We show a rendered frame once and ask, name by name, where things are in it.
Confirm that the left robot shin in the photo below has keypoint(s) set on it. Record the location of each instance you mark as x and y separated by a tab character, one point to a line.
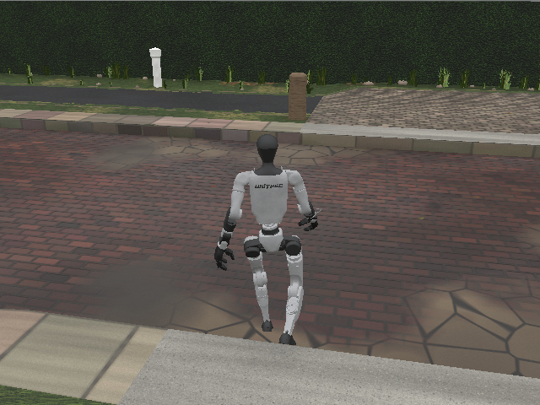
262	298

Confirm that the left robot upper arm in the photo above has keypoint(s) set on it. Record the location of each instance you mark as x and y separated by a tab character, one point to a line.
241	180

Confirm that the robot right forearm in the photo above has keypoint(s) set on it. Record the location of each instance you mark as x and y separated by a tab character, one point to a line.
312	218

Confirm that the right robot upper arm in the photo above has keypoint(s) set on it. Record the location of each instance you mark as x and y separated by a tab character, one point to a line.
295	179

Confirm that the right robot hand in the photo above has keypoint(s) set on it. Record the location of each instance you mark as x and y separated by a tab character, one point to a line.
305	221

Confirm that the robot left forearm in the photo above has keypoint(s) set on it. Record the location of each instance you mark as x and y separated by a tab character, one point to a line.
227	231

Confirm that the left robot hand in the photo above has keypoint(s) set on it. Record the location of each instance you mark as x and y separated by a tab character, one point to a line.
218	256

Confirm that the left robot foot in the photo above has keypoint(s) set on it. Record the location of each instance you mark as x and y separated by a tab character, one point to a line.
267	326

